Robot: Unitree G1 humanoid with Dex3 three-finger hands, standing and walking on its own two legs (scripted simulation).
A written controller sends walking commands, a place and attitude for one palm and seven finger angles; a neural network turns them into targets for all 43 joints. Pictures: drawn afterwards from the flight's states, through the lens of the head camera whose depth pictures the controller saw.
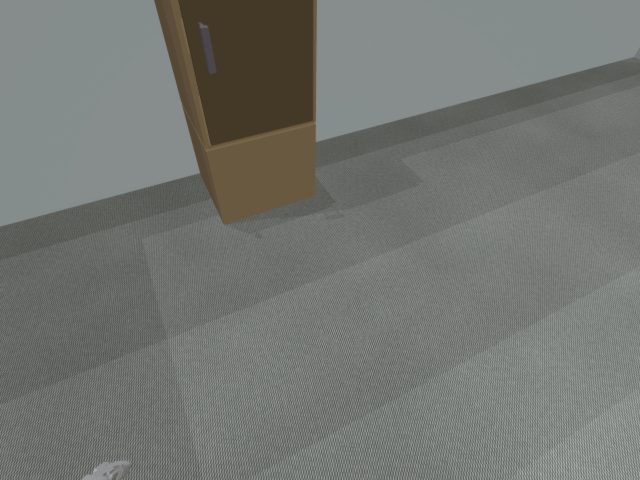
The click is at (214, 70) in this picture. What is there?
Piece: cupboard door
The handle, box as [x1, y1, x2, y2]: [198, 22, 216, 73]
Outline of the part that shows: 198,22 209,73 216,72 208,27 206,25 203,25 201,22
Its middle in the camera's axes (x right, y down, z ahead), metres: -0.35 -0.57 +1.16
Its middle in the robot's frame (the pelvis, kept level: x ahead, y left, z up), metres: +1.24 +0.41 +0.01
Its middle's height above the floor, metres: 0.77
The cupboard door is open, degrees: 0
